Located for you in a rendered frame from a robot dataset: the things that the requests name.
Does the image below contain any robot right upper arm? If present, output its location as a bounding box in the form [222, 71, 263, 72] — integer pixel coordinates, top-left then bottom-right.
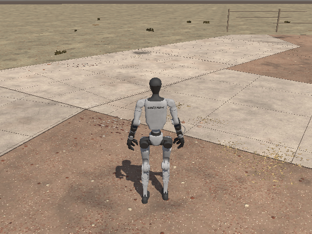
[166, 98, 179, 125]

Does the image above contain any robot left thigh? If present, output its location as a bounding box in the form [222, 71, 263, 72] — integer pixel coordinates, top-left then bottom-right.
[139, 136, 150, 173]

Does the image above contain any robot left upper arm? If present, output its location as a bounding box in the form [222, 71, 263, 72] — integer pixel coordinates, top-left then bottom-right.
[133, 99, 146, 126]

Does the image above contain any robot left shin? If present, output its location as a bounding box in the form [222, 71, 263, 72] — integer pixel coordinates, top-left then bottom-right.
[141, 164, 149, 197]

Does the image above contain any robot left forearm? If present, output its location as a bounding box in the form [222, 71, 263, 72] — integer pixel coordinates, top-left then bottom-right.
[128, 119, 138, 140]

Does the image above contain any robot right forearm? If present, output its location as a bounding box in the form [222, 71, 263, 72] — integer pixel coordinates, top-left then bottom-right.
[174, 118, 183, 138]

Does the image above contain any robot right hand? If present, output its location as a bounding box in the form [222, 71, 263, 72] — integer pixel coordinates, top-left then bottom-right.
[173, 137, 184, 149]

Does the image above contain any robot left hand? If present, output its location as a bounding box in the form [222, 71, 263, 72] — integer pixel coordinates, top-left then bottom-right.
[127, 139, 138, 151]

